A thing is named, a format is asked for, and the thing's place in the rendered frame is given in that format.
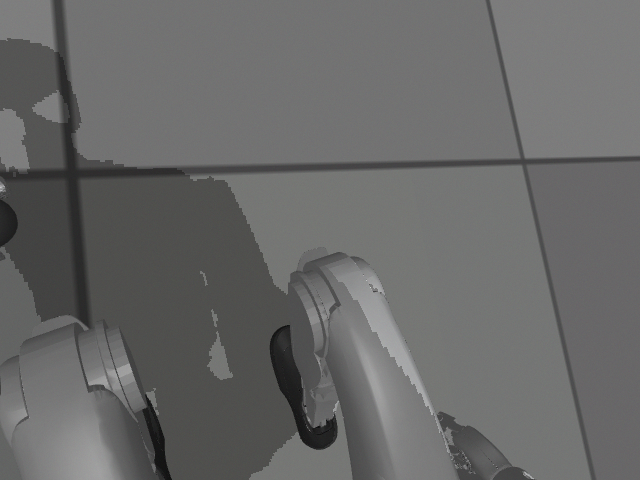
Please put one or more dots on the right robot foot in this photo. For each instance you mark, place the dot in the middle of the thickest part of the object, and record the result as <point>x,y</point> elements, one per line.
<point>289,381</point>

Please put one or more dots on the ball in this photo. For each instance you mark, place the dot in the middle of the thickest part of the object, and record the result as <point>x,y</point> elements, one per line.
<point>8,223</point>

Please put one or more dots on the right robot hand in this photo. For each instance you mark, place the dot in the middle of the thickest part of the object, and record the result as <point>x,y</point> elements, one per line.
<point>474,455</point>

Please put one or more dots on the left robot foot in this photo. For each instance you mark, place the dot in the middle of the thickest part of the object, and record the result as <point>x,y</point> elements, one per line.
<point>158,441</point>

